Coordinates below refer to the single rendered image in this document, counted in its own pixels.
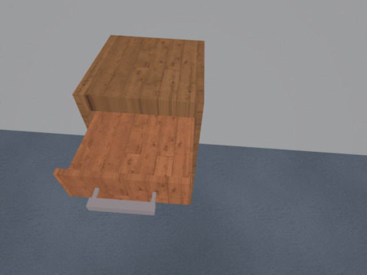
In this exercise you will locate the handle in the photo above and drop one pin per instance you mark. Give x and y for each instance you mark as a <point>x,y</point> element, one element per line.
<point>121,206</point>

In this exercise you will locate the cabinet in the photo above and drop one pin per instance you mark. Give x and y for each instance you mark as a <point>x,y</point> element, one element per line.
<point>149,76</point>

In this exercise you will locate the drawer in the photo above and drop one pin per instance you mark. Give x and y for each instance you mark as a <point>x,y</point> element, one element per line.
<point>129,156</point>

